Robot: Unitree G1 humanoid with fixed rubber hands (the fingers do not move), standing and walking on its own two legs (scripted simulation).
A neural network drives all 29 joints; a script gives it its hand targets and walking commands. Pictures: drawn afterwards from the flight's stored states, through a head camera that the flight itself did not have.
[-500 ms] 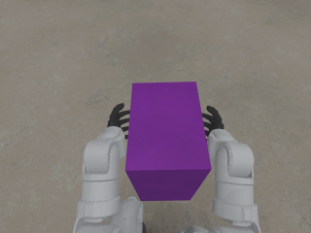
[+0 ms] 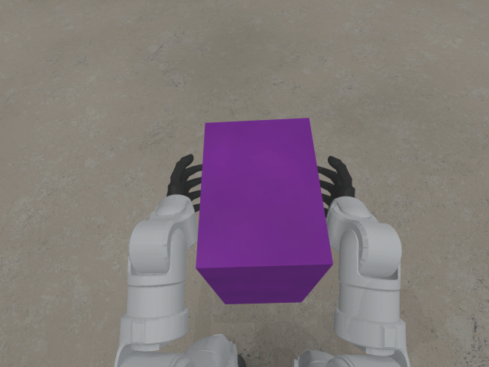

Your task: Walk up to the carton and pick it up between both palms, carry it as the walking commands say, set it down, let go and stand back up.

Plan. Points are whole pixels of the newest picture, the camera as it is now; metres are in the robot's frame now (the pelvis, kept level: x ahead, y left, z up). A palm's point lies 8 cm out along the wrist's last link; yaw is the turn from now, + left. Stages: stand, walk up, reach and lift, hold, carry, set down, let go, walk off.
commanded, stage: carry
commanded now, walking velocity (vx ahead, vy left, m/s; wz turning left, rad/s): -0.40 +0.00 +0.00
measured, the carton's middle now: (260, 225) +0.32 +0.00 +0.02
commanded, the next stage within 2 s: none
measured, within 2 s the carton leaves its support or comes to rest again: neither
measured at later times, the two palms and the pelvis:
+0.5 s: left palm (111, 340) +0.14 +0.18 +0.08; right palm (313, 333) +0.15 -0.06 +0.10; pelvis -0.17 +0.04 +0.01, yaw +1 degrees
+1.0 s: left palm out of the picture +0.03 +0.20 +0.13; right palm out of the picture +0.04 -0.04 +0.14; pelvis -0.26 +0.06 +0.01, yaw +0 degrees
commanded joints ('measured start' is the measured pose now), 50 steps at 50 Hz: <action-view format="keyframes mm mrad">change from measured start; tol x16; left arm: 1 -402 -930 -514 -254 -268 -23 -144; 18 -405 -914 -578 -171 -205 18 -126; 22 -609 -963 -619 -299 -307 -30 -139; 50 -467 -933 -537 -75 -235 97 -114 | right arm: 1 -434 949 581 -201 246 -36 109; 50 -324 888 398 23 150 53 110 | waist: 1 -3 -292 -614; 14 -34 -287 -652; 17 -23 298 -562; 29 12 132 -728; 34 15 -271 -620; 41 3 -216 -546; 50 39 237 -498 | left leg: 1 -145 -16 -177 506 -250 -77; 8 -76 -31 -109 318 -162 -75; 14 232 -31 -43 -182 -15 -30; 16 328 290 -499 -489 291 81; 20 181 315 -430 -490 226 144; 27 452 241 -324 -307 736 91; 32 89 60 -141 -219 131 -63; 40 197 22 -86 -132 128 -6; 44 188 69 -154 -307 108 17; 50 -52 217 -399 -719 -370 21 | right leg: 1 341 -398 303 -233 1301 -213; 11 288 -310 204 -181 1050 -134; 14 123 -277 168 -230 467 -66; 17 -185 -37 25 230 -192 104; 21 -153 -14 129 355 -51 78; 28 79 2 46 -223 -33 60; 33 299 -325 314 -324 539 -93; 41 -66 -214 199 -421 -143 -68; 50 71 48 26 37 -51 -13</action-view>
